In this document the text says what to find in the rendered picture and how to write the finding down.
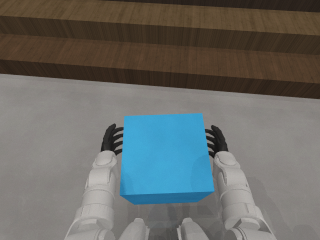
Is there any right robot hand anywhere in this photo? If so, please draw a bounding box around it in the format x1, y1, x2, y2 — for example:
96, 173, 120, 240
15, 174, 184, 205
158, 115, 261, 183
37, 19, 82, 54
205, 125, 229, 159

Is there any robot left forearm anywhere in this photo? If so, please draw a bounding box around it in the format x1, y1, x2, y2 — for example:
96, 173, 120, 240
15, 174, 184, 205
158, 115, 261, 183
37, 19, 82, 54
64, 150, 120, 240

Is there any right robot shin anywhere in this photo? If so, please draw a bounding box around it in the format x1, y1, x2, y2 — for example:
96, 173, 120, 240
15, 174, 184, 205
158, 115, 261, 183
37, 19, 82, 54
182, 217, 192, 224

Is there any robot left upper arm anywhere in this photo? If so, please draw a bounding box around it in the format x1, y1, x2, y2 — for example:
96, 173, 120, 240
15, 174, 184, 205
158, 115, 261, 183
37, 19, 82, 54
65, 227, 116, 240

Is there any robot right forearm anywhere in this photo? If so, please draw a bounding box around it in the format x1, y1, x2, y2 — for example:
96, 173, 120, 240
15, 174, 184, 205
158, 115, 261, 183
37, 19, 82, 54
212, 151, 276, 238

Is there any carton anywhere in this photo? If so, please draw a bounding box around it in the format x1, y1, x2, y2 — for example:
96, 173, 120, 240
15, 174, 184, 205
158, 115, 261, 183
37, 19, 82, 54
119, 113, 215, 205

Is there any robot right upper arm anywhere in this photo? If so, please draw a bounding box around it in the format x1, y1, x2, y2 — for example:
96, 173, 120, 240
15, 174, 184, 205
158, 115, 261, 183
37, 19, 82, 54
223, 226, 277, 240

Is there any left robot hand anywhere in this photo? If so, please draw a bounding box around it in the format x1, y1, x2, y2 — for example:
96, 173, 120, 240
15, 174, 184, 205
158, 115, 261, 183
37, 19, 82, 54
100, 123, 124, 156

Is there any right robot thigh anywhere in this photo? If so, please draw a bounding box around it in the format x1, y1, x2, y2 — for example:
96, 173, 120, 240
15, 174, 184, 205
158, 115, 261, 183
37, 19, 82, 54
176, 221, 209, 240

